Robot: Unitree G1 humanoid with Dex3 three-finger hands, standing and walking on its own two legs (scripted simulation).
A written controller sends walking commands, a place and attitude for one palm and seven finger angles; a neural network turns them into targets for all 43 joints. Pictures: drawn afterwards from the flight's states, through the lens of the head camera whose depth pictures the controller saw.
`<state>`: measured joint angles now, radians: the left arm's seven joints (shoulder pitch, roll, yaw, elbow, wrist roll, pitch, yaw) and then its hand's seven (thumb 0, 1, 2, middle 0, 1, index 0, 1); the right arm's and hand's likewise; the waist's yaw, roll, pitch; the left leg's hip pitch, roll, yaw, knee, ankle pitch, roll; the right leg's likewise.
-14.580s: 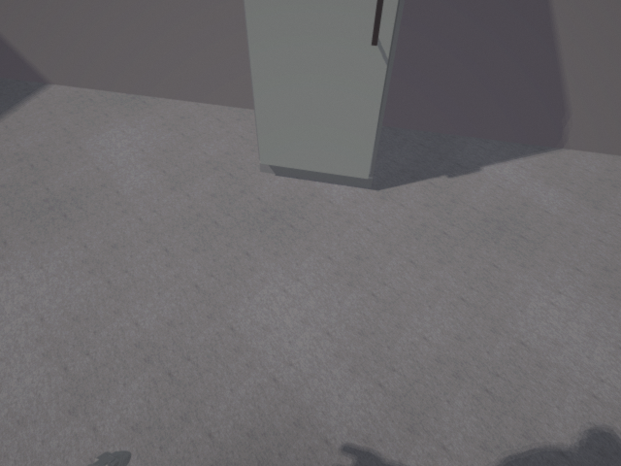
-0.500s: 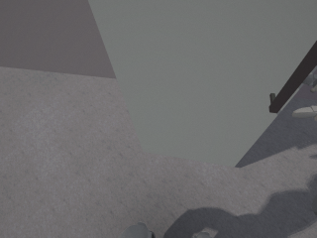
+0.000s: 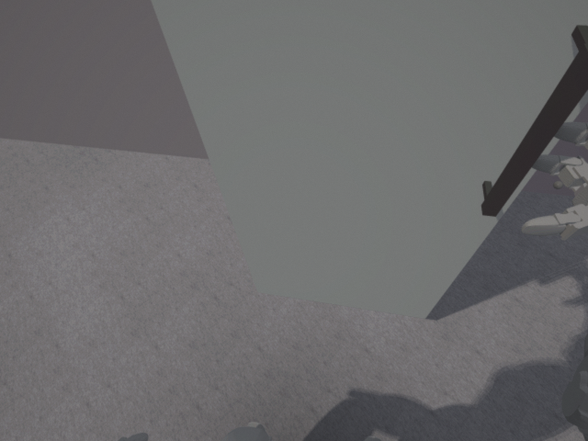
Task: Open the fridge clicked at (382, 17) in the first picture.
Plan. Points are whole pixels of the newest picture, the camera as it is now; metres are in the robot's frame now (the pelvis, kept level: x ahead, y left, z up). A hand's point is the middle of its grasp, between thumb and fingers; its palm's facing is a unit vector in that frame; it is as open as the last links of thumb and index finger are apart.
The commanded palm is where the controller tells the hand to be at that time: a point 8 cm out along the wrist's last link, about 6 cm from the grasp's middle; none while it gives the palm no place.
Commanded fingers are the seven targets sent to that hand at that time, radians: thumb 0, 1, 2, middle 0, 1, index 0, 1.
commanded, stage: slide the fingers in behind the handle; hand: right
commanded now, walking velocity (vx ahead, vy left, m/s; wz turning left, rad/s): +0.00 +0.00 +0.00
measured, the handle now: (526, 138) +0.50 -0.24 +0.13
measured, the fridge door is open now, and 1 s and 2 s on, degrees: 0 0 0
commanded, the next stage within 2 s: grip the handle and tug to test in 1.36 s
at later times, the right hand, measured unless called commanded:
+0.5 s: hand (532, 176) +0.46 -0.24 +0.11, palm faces +0.03 +1.00 +0.02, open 14.0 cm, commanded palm +0.43 -0.29 +0.11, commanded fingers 0.00 0.50 -0.30 0.30 1.20 0.30 1.20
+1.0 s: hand (516, 174) +0.46 -0.22 +0.11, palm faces +0.04 +1.00 +0.01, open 13.9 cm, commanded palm +0.43 -0.26 +0.11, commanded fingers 0.00 0.50 -0.30 0.30 1.20 0.30 1.20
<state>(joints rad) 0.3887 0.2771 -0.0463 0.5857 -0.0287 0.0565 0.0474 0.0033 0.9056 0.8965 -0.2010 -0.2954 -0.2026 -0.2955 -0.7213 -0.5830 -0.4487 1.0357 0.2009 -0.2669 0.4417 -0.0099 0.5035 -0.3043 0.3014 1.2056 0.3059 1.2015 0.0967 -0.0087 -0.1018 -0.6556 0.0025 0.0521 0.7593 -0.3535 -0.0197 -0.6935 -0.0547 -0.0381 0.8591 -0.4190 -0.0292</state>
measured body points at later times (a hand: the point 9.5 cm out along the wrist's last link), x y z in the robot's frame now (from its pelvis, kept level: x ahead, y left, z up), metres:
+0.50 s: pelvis +0.00 +0.01 +0.00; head +0.08 -0.01 +0.44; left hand +0.04 +0.28 -0.11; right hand +0.45 -0.30 +0.11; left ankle +0.00 +0.14 -0.70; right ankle +0.00 -0.09 -0.70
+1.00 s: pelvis +0.00 +0.01 +0.00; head +0.08 -0.01 +0.44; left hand +0.05 +0.27 -0.11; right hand +0.45 -0.28 +0.11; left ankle +0.00 +0.14 -0.70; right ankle +0.00 -0.09 -0.70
